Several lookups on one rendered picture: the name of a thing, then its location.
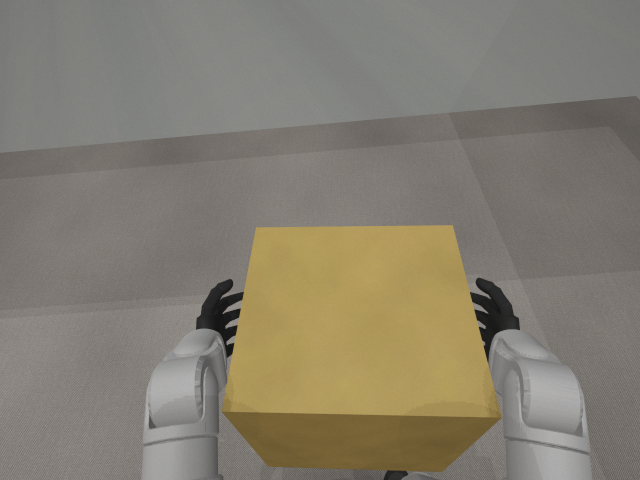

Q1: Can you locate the carton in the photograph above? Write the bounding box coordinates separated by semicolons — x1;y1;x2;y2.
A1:
222;225;502;472

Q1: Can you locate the robot left forearm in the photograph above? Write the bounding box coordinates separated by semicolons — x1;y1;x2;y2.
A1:
141;329;227;480

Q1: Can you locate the robot right forearm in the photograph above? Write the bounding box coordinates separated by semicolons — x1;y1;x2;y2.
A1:
488;329;593;480

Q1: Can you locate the right robot hand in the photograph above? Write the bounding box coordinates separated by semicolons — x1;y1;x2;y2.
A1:
470;278;520;361

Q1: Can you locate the left robot hand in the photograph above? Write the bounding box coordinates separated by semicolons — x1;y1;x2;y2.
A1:
196;279;244;358

